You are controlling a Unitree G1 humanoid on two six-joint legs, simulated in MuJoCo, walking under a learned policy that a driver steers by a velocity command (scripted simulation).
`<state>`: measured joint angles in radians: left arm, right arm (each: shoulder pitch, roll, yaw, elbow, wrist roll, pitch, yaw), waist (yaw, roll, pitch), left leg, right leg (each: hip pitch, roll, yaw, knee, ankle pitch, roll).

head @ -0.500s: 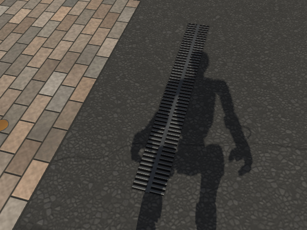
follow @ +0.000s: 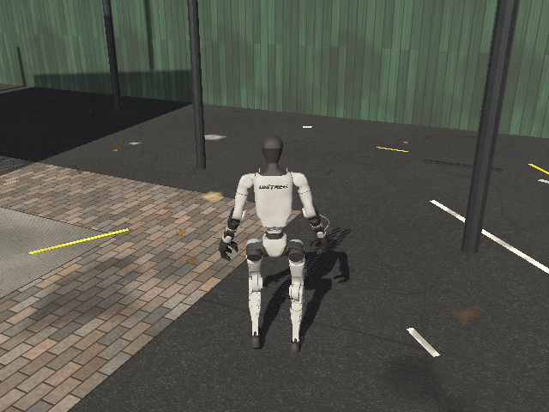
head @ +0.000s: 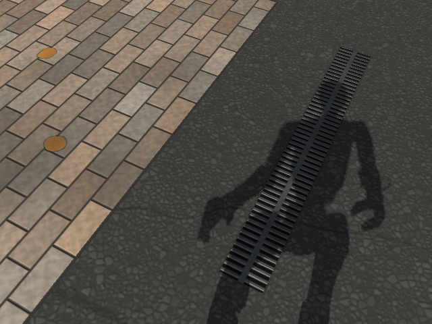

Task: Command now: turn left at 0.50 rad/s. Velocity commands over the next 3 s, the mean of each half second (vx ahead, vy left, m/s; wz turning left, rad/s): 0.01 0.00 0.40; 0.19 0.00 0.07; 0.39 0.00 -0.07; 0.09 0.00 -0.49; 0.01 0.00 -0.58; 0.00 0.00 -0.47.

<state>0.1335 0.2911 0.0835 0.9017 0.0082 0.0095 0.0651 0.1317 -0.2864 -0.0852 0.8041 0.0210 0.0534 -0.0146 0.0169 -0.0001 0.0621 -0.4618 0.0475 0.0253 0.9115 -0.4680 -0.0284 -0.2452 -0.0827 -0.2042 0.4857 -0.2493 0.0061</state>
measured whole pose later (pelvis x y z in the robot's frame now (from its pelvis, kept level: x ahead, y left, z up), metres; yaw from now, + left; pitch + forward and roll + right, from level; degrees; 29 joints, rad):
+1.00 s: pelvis +0.11 +0.07 +0.01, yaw +13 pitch +1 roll -1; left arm 0.16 0.28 0.06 0.96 -0.03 -0.08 -0.01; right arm 0.38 -0.26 -0.07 0.94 0.01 -0.09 0.01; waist -0.04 -0.03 0.00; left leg -0.09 -0.05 0.01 0.37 -0.29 0.06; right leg -0.46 -0.04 0.00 1.03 -0.35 -0.06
